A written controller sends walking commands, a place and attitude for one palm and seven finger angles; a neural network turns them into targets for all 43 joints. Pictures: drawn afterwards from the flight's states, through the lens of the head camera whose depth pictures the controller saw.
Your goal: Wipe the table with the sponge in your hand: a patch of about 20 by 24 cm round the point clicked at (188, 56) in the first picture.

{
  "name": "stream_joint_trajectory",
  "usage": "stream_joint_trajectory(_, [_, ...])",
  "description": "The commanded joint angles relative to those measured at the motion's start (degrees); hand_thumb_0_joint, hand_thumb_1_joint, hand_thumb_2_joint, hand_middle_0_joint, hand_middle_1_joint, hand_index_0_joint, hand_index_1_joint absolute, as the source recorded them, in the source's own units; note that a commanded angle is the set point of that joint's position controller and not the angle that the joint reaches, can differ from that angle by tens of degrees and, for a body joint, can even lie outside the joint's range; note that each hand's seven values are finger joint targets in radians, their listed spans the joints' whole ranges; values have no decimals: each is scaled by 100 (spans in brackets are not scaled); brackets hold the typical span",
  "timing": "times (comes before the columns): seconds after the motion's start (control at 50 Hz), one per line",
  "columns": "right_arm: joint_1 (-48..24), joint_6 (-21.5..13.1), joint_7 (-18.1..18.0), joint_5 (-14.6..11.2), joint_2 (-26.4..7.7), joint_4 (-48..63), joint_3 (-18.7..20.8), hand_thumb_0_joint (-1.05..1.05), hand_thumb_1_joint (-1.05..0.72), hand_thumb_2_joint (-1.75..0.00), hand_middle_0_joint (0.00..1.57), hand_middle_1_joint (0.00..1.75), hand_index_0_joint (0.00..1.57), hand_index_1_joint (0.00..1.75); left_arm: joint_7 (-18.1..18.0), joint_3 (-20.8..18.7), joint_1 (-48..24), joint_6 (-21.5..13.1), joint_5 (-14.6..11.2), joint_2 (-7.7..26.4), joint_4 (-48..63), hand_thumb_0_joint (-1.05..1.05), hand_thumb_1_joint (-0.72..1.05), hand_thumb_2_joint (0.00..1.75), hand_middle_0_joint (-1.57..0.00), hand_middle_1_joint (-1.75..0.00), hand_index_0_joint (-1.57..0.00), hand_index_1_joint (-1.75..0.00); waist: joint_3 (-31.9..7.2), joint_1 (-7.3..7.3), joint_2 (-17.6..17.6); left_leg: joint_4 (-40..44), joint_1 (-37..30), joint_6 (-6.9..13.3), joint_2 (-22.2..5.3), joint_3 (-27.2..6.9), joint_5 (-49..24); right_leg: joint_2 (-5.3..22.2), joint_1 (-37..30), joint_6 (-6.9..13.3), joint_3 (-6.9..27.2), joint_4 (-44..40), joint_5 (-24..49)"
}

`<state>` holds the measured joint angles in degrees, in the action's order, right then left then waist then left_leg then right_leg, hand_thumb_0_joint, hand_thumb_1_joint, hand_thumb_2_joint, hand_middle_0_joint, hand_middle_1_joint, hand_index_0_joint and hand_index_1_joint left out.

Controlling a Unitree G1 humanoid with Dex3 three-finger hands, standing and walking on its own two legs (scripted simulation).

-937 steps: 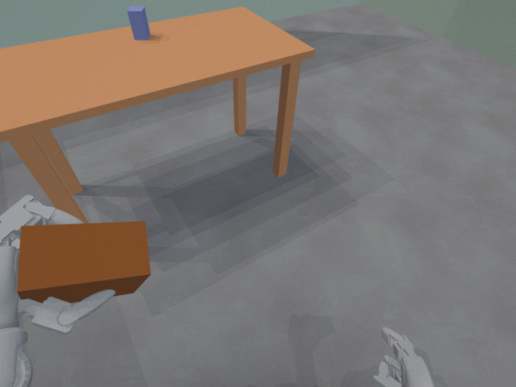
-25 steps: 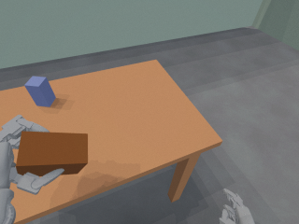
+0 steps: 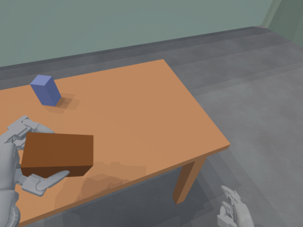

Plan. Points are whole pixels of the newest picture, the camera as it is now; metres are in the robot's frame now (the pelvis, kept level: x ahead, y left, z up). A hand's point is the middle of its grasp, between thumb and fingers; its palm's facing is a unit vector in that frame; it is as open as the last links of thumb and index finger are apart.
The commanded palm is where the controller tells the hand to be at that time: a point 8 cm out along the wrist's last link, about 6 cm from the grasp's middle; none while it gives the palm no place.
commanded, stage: come to a stop and stand still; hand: left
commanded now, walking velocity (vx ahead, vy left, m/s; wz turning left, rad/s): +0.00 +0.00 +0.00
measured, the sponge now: (68, 157) +0.23 +0.20 +0.12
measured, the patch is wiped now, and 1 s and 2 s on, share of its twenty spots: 0.00 0.00 0.00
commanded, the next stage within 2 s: look again from close up in 0.96 s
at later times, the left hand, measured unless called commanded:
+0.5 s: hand (27, 144) +0.24 +0.28 +0.15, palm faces +0.38 -0.84 -0.39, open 10.3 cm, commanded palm +0.17 +0.30 +0.17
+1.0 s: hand (30, 140) +0.24 +0.27 +0.16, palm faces +0.39 -0.86 -0.34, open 10.3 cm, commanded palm +0.18 +0.30 +0.17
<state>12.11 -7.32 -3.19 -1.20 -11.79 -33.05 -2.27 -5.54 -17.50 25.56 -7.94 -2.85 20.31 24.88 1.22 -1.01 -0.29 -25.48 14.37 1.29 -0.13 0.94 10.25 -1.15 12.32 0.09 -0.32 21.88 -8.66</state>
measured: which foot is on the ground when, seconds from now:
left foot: down 0.00-1.00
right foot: down 0.00-1.00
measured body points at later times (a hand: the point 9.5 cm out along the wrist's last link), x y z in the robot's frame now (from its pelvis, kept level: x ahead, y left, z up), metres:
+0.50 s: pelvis +0.02 +0.02 +0.00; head +0.05 +0.05 +0.44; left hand +0.21 +0.32 +0.17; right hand +0.18 -0.20 -0.08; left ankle +0.04 +0.10 -0.74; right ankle +0.03 -0.12 -0.74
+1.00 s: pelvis +0.03 +0.02 +0.00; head +0.05 +0.05 +0.45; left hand +0.21 +0.32 +0.17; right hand +0.22 -0.19 -0.07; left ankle +0.04 +0.10 -0.74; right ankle +0.03 -0.12 -0.74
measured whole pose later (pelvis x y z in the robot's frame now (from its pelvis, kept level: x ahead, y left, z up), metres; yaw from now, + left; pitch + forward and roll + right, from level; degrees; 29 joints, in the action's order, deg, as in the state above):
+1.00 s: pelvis +0.03 +0.02 +0.00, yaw +0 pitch +0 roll -2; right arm 10.8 -8.3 -1.8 -0.5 -10.8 -33.3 -1.3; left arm -5.9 -19.8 24.0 -12.5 -2.7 20.7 27.1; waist 3.1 -2.1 1.9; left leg -26.3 13.4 3.0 1.4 1.4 12.8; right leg 0.4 10.6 -1.8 0.0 21.3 -10.5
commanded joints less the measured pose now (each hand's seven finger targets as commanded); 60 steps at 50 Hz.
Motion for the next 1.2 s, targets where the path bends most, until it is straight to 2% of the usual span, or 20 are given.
stream_joint_trajectory(0.0, [-542, -320, -77, 2, -708, 929, 287, 0, -90, -90, 20, 30, 20, 30, -119, -731, -588, -463, -59, 1025, 1431, 0, 10, 130, -120, -160, -120, -160, -692, 38, -356, 575, -355, 58, -633, -699, 253, 604, -30, 146, 501, -391, 115])
stream_joint_trajectory(0.04, [-554, -299, -67, -17, -738, 886, 296, 0, -90, -90, 20, 30, 20, 30, -141, -884, -421, -434, -51, 1160, 1322, 0, 10, 130, -120, -160, -120, -160, -703, 36, -353, 553, -458, 36, -630, -690, 254, 605, 51, 151, 485, -404, 57])
stream_joint_trajectory(0.06, [62, -481, -15, 334, -775, 693, 338, 0, -90, -90, 20, 30, 20, 30, -134, -4089, -6235, -1033, 847, 5619, 2524, 0, 10, 130, -120, -160, -120, -160, 286, -127, 654, -242, 787, 121, -605, -185, 103, 672, 589, -164, 679, -727, -57])
stream_joint_trajectory(0.08, [-282, -425, -17, 109, -198, 444, 162, 0, -90, -90, 20, 30, 20, 30, 107, -1785, -3047, -863, 229, 2019, -693, 0, 10, 130, -120, -160, -120, -160, -1004, 36, 648, -119, -257, 89, -148, -260, -117, 805, 413, 218, 704, -435, -499])
stream_joint_trajectory(0.1, [-293, -498, 2, 103, -560, 741, 433, 0, -90, -90, 20, 30, 20, 30, 69, -1654, -1299, -868, 10, 1738, -488, 0, 10, 130, -120, -160, -120, -160, -620, -275, 160, -26, -261, -59, -208, -246, 45, 645, 216, 223, 1147, -775, -412])
stream_joint_trajectory(0.14, [-395, -556, 173, -19, -622, 749, 488, 0, -90, -90, 20, 30, 20, 30, 170, -675, -682, -923, -157, 646, -81, 0, 10, 130, -120, -160, -120, -160, -1056, -107, -963, 298, -511, 13, -213, -192, 341, 605, -132, 253, 829, -256, -489])
stream_joint_trajectory(0.2, [-452, -586, 313, -10, -681, 853, 424, 0, -90, -90, 20, 30, 20, 30, 128, -336, -491, -1057, -71, 713, 1063, 0, 10, 130, -120, -160, -120, -160, -673, -161, -794, 866, 380, 79, -423, -519, 1184, 353, -495, 92, 468, 62, -759])
stream_joint_trajectory(0.26, [-497, -637, 286, -37, -684, 865, 404, 0, -90, -90, 20, 30, 20, 30, -6, -637, -484, -1070, 17, 1012, 1128, 0, 10, 130, -120, -160, -120, -160, -440, -166, -119, 1152, 897, 134, -560, -725, 1745, 222, -687, -15, 214, 275, -769])
stream_joint_trajectory(0.32, [-425, -681, 160, -13, -661, 878, 427, 0, -90, -90, 20, 30, 20, 30, -75, -1227, -830, -1171, 3, 1473, 1128, 0, 10, 130, -120, -160, -120, -160, -410, -137, 479, 846, 655, 105, -436, -667, 1298, 284, -521, -7, 372, 25, -606])
stream_joint_trajectory(0.34, [-552, -675, 128, -8, -672, 835, 400, 0, -90, -90, 20, 30, 20, 30, -111, -1516, -1071, -1180, -7, 1769, 1259, 0, 10, 130, -120, -160, -120, -160, -390, -102, 235, 848, 521, 86, -422, -651, 1230, 282, -386, -8, 366, 11, -599])
stream_joint_trajectory(0.36, [-490, -660, 100, 20, -633, 826, 384, 0, -90, -90, 20, 30, 20, 30, -83, -1313, -1162, -1214, -27, 1497, 1122, 0, 10, 130, -120, -160, -120, -160, -373, -70, 114, 863, 563, 102, -430, -715, 1208, 314, -422, 10, 310, 44, -538])
stream_joint_trajectory(0.46, [-451, -766, 120, 59, -605, 714, 367, 0, -90, -90, 20, 30, 20, 30, -44, -935, -1326, -1268, -46, 1130, 1375, 0, 10, 130, -120, -160, -120, -160, -823, -58, -760, 550, -128, 23, -397, -546, -92, 389, -562, 86, 319, 158, 414])
stream_joint_trajectory(0.56, [-417, -741, 254, 65, -621, 677, 389, 0, -90, -90, 20, 30, 20, 30, -34, -549, -663, -1112, -10, 729, 1414, 0, 10, 130, -120, -160, -120, -160, -1070, -57, -561, 279, -547, -126, -455, -449, -1704, 340, -625, 56, 169, 213, 1136])
stream_joint_trajectory(0.6, [-391, -650, 262, 61, -677, 702, 448, 0, -90, -90, 20, 30, 20, 30, -48, -770, -526, -1040, -5, 927, 1386, 0, 10, 130, -120, -160, -120, -160, -1069, -48, -319, 244, -516, -201, -501, -480, -1967, 341, -699, 61, 203, 208, 1320])
stream_joint_trajectory(0.66, [-468, -452, 222, 67, -638, 764, 408, 0, -90, -90, 20, 30, 20, 30, -47, -948, -282, -956, -60, 968, 1146, 0, 10, 130, -120, -160, -120, -160, -996, -35, -196, 338, -350, -220, -485, -449, -1822, 324, -724, 34, 101, 128, 1243])
stream_joint_trajectory(0.74, [-600, -357, 132, 18, -614, 890, 387, 0, -90, -90, 20, 30, 20, 30, -72, -1166, -509, -919, -90, 1212, 1448, 0, 10, 130, -120, -160, -120, -160, -875, -17, -471, 453, -299, -219, -461, -432, -1456, 325, -711, 46, 166, 99, 1119])
stream_joint_trajectory(0.84, [-658, -387, 78, 24, -607, 935, 370, 0, -90, -90, 20, 30, 20, 30, -88, -921, -711, -912, -73, 1080, 1735, 0, 10, 130, -120, -160, -120, -160, -954, -14, -610, 487, -367, -151, -430, -403, -1048, 328, -740, 41, 169, 40, 1017])
stream_joint_trajectory(0.96, [-552, -387, 69, 65, -667, 843, 377, 0, -90, -90, 20, 30, 20, 30, -116, -696, -618, -845, -44, 831, 1321, 0, 10, 130, -120, -160, -120, -160, -811, -11, -368, 608, -167, -97, -399, -427, -426, 317, -695, 28, 187, -130, 702])
stream_joint_trajectory(1.04, [-609, -379, 46, 26, -669, 837, 419, 0, -90, -90, 20, 30, 20, 30, -158, -931, -650, -814, -7, 1045, 1246, 0, 10, 130, -120, -160, -120, -160, -713, -7, -286, 656, -136, -103, -405, -448, -191, 327, -633, 35, 255, -179, 552])
stream_joint_trajectory(1.18, [-574, -366, 43, 34, -668, 892, 421, 0, -90, -90, 20, 30, 20, 30, -118, -849, -560, -847, -21, 991, 1346, 0, 10, 130, -120, -160, -120, -160, -680, -2, -276, 711, 25, -37, -366, -490, 120, 325, -702, 46, 242, -259, 366])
